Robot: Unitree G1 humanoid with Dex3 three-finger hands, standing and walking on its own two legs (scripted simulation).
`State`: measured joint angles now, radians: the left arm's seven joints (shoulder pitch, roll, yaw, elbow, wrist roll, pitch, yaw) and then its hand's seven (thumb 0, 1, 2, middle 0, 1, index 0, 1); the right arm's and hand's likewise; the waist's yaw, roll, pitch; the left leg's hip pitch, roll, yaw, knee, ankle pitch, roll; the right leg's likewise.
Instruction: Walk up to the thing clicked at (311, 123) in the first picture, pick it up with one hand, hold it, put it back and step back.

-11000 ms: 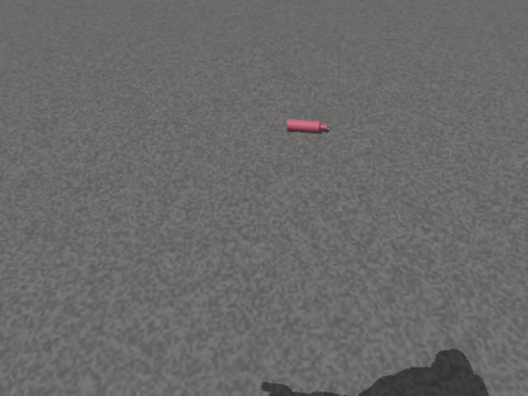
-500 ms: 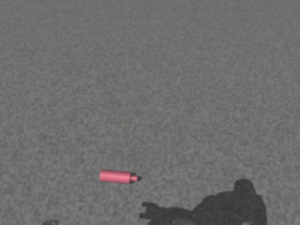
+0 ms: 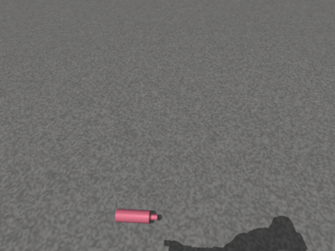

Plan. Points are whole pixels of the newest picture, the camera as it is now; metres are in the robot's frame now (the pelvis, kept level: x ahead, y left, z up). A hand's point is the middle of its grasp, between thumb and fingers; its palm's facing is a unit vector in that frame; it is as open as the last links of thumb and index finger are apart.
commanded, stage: walk up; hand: left
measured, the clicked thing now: (136, 216) +0.42 +0.20 -0.75
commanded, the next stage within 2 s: none
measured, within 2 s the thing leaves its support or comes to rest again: neither
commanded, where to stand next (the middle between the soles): +0.02 +0.00 m, yaw -2 degrees
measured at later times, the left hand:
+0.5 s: hand out of the picture +0.08 +0.25 -0.16, palm faces -0.02 -0.95 -0.32, open 7.4 cm
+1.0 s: hand out of the picture +0.05 +0.28 -0.19, palm faces -0.07 -0.95 -0.32, open 7.4 cm
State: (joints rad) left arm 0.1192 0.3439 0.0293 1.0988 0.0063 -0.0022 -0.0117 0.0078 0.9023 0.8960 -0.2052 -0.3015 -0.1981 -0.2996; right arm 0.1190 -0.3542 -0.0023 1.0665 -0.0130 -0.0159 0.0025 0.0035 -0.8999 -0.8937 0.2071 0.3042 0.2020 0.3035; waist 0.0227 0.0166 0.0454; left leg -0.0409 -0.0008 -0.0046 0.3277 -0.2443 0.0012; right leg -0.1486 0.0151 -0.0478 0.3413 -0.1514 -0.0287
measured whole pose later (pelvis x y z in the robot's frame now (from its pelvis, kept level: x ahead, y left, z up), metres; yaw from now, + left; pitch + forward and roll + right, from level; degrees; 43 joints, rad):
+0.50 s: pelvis -0.01 +0.00 +0.00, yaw -1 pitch -3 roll +0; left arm 0.09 0.33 0.02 1.14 0.01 0.00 -0.01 0.01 0.90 0.90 -0.21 -0.30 -0.20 -0.30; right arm 0.14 -0.35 0.00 1.12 -0.02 -0.01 0.00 0.00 -0.90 -0.89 0.21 0.30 0.20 0.30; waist 0.00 0.00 0.05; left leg -0.03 0.00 0.02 0.29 -0.22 0.00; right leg -0.15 0.02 -0.02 0.32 -0.13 -0.02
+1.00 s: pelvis -0.10 +0.03 -0.03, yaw +0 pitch -2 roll +1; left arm 0.02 0.41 0.07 0.90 0.06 0.10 -0.02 0.01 0.90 0.90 -0.20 -0.30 -0.20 -0.30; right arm 0.23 -0.35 -0.06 0.97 -0.05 0.00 -0.02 0.00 -0.90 -0.89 0.21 0.30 0.20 0.30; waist -0.02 -0.10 0.16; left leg -0.24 -0.03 -0.02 0.67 -0.40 0.02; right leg -0.53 0.07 0.13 0.96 -0.45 -0.02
